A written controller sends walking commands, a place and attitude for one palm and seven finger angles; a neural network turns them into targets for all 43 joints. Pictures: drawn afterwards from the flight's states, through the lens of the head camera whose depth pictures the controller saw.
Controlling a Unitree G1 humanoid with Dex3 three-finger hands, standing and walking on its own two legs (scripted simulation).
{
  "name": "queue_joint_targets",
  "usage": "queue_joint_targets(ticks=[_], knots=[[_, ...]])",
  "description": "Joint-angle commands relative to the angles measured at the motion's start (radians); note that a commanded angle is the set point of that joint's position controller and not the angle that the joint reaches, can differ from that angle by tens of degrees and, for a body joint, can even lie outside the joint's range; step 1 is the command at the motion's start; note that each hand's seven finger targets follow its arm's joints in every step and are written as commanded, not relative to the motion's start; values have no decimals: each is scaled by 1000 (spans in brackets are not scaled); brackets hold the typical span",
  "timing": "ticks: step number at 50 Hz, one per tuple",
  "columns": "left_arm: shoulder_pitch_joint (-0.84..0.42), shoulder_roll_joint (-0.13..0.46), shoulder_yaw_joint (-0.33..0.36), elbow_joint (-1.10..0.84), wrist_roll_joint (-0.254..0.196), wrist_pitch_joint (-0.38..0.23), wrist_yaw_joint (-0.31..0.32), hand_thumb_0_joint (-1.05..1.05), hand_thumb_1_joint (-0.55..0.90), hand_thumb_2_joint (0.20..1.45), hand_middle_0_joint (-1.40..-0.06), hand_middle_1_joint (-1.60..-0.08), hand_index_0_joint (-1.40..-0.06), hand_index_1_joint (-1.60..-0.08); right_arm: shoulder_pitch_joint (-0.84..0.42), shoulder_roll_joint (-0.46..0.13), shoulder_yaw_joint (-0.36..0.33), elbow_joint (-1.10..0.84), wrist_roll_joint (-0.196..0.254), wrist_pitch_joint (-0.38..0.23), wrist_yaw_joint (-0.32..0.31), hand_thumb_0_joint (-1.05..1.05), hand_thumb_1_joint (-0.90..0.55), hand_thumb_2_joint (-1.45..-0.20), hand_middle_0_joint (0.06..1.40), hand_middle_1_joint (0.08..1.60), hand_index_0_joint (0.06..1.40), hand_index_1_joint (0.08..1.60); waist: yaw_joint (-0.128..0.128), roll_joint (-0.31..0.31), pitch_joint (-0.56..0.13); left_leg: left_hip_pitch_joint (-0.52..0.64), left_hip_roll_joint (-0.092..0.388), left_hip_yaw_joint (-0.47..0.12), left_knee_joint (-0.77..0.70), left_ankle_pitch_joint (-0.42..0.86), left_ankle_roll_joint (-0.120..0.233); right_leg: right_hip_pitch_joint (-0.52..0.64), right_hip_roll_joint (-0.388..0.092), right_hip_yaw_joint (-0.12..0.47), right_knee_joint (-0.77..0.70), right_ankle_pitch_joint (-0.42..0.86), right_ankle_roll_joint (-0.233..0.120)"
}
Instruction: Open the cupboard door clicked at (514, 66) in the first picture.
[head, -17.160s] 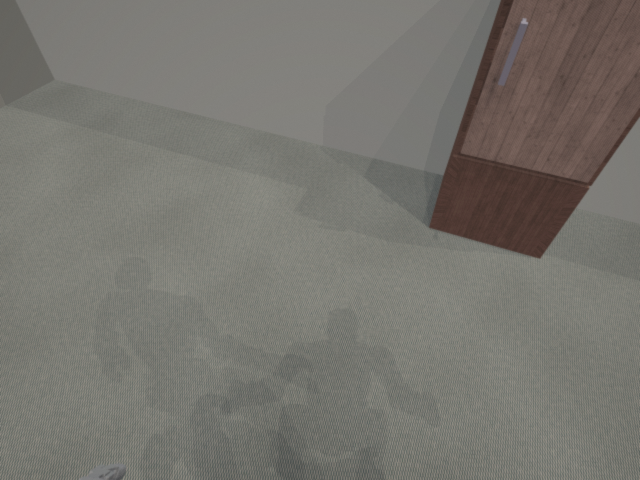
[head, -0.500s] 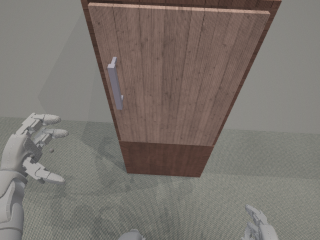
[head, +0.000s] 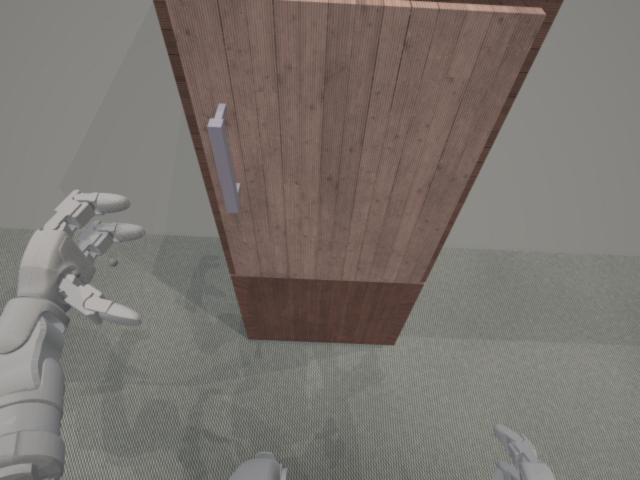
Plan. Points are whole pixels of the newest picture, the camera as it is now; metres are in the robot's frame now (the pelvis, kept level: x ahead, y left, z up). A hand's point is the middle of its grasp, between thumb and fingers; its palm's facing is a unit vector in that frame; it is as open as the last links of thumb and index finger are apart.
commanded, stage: move the hooked fingers beside the handle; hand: left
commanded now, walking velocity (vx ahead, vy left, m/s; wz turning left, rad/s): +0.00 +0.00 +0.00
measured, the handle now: (227, 162) +0.54 +0.17 +0.07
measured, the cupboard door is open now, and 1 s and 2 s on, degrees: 0 0 0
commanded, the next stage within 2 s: slide the fingers in behind the handle in 1.98 s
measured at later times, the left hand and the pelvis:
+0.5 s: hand (143, 226) +0.39 +0.25 +0.08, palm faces +0.02 -1.00 +0.00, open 14.0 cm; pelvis +0.00 +0.01 +0.00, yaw +0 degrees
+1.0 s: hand (166, 191) +0.46 +0.24 +0.08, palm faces +0.03 -1.00 +0.00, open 14.0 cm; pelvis +0.00 +0.00 -0.02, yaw -1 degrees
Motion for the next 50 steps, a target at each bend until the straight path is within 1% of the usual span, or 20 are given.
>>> queue_joint_targets(ticks=[1,2,5,7,13,16,18,19,23,27,32,34,37,39,40,43,45,47,48,50], knots=[[-258,262,78,-190,-26,-58,18,0,-500,300,-300,-1200,-300,-1200,-3,-156,-70,-138,2,-32,-3,0,-900,-900,200,300,200,300,8,58,-284,289,-22,-80,-121,158,-5,-15,21,51,-111,221,-1],[-257,273,89,-190,-27,-61,23,0,-500,300,-300,-1200,-300,-1200,0,-155,-71,-139,0,-29,-3,0,-900,-900,200,300,200,300,15,60,-284,286,-22,-81,-119,171,-5,-3,24,51,-107,229,-6],[-345,236,43,-183,-10,-66,34,0,-500,300,-300,-1200,-300,-1200,9,-156,-72,-130,1,-19,-2,0,-900,-900,200,300,200,300,-13,73,-275,312,-14,-95,-124,149,-10,-64,26,39,-103,196,-4],[-371,220,25,-192,-7,-77,44,0,-500,300,-300,-1200,-300,-1200,14,-157,-73,-129,-2,-17,-3,0,-900,-900,200,300,200,300,-17,78,-283,325,-15,-99,-119,152,-8,-69,27,40,-103,188,-7],[-406,256,48,-145,19,-93,70,0,-500,300,-300,-1200,-300,-1200,33,-164,-77,-108,-6,0,0,0,-900,-900,200,300,200,300,-11,81,-332,359,-6,-111,-117,191,-16,-80,26,35,-89,205,-9],[-474,223,10,-105,32,-91,81,0,-500,300,-300,-1200,-300,-1200,36,-160,-75,-101,-6,13,2,0,-900,-900,200,300,200,300,-28,85,-298,359,-3,-123,-123,153,-19,-119,27,30,-93,167,-8],[-491,251,30,-45,40,-91,90,0,-500,300,-300,-1200,-300,-1200,45,-166,-73,-97,-6,21,2,0,-900,-900,200,300,200,300,-29,54,-290,329,-3,-120,-122,135,-16,-115,26,33,-94,158,-7],[-548,228,1,-48,44,-95,93,0,-500,300,-300,-1200,-300,-1200,44,-162,-71,-93,-6,23,2,0,-900,-900,200,300,200,300,-39,83,-298,338,-5,-118,-116,139,-16,-127,24,34,-90,161,-6],[-586,239,6,0,58,-114,103,0,-500,300,-300,-1200,-300,-1200,62,-165,-76,-84,-10,35,7,0,-900,-900,200,300,200,300,-39,89,-331,357,-2,-121,-103,160,-18,-134,26,36,-83,169,-9],[-656,260,11,76,69,-124,107,0,-500,300,-300,-1200,-300,-1200,81,-168,-75,-71,-12,53,7,0,-900,-900,200,300,200,300,-53,49,-320,307,-5,-113,-85,142,-10,-137,27,41,-77,167,-5],[-736,338,56,146,85,-147,102,0,-500,300,-300,-1200,-300,-1200,103,-173,-74,-62,-16,74,8,0,-900,-900,200,300,200,300,-50,86,-361,276,-8,-101,-58,157,-7,-125,27,55,-60,188,-5],[-746,344,59,167,88,-157,98,0,-500,300,-300,-1200,-300,-1200,112,-171,-76,-58,-16,81,9,0,-900,-900,200,300,200,300,-55,81,-394,284,-6,-97,-47,185,-6,-120,28,57,-53,217,-1],[-785,320,29,195,90,-167,87,0,-500,300,-300,-1200,-300,-1200,125,-169,-77,-51,-14,92,11,0,-900,-900,200,300,200,300,-71,100,-381,275,-6,-95,-32,193,-2,-148,33,57,-46,220,-2],[-794,346,47,235,94,-162,85,0,-500,300,-300,-1200,-300,-1200,139,-177,-81,-40,-15,102,11,0,-900,-900,200,300,200,300,-76,66,-383,264,-2,-98,-27,191,-1,-155,34,57,-45,222,2],[-793,340,37,241,97,-159,82,0,-500,300,-300,-1200,-300,-1200,139,-175,-80,-43,-14,107,12,0,-900,-900,200,300,200,300,-75,82,-381,252,-4,-91,-25,190,0,-151,33,60,-45,226,3],[-847,403,70,287,107,-155,86,0,-500,300,-300,-1200,-300,-1200,152,-182,-78,-36,-14,120,9,0,-900,-900,200,300,200,300,-86,70,-369,198,-4,-87,-14,165,5,-149,31,70,-41,217,6],[-889,367,36,291,114,-158,88,0,-500,300,-300,-1200,-300,-1200,163,-177,-78,-30,-16,122,12,0,-900,-900,200,300,200,300,-99,90,-381,221,-3,-90,-7,163,5,-178,34,68,-40,205,7],[-897,429,86,279,117,-174,96,0,-500,300,-300,-1200,-300,-1200,177,-184,-81,-28,-22,128,11,0,-900,-900,200,300,200,300,-90,88,-434,226,-3,-91,9,198,6,-156,38,70,-23,232,4],[-900,430,82,299,121,-173,96,0,-500,300,-300,-1200,-300,-1200,178,-183,-79,-27,-20,131,12,0,-900,-900,200,300,200,300,-93,105,-434,226,-2,-91,10,199,4,-168,36,71,-24,233,6],[-944,445,80,337,129,-166,98,0,-500,300,-300,-1200,-300,-1200,188,-185,-77,-18,-20,138,11,0,-900,-900,200,300,200,300,-111,76,-400,184,1,-89,16,167,7,-175,37,76,-28,212,12]])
